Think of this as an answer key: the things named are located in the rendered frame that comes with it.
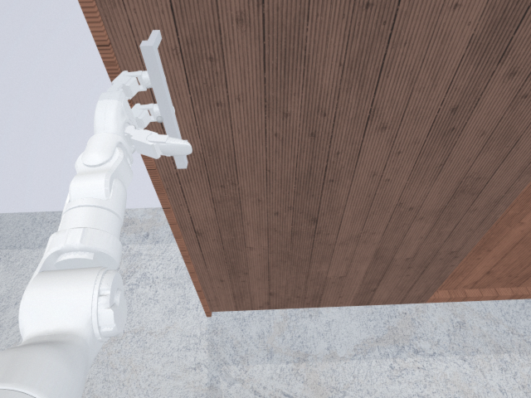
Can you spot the robot left hand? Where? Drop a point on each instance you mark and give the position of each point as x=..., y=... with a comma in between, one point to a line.
x=114, y=115

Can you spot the left robot forearm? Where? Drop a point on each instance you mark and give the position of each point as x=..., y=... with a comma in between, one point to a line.
x=88, y=235

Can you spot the handle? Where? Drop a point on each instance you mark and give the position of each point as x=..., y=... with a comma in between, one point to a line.
x=158, y=81

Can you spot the robot left upper arm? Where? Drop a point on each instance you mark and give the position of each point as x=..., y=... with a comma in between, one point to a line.
x=67, y=316

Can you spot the wardrobe door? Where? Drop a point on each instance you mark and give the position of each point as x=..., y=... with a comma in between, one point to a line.
x=344, y=152
x=502, y=257

